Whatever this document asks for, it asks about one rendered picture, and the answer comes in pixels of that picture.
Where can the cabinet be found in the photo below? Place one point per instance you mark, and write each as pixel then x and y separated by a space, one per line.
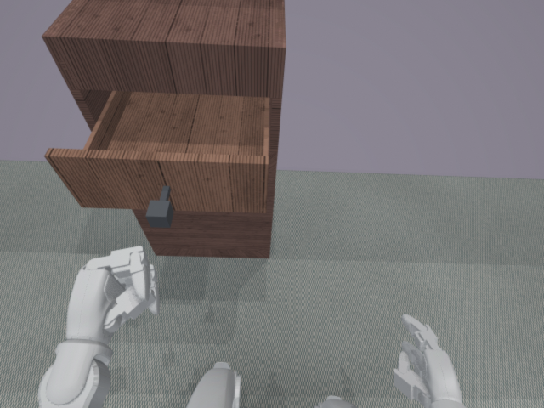
pixel 212 47

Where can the handle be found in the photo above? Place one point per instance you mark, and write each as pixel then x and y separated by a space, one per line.
pixel 160 213

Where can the robot left forearm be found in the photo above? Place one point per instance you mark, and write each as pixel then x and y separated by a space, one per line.
pixel 79 377

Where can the robot left shin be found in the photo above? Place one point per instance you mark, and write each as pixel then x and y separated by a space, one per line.
pixel 222 365

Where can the right robot hand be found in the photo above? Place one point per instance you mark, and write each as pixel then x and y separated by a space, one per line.
pixel 434 377

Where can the robot left thigh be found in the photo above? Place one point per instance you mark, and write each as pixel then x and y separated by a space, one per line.
pixel 218 388

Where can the left robot hand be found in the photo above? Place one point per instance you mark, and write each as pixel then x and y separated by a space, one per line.
pixel 90 315

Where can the drawer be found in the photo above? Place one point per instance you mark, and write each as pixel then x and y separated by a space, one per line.
pixel 212 150

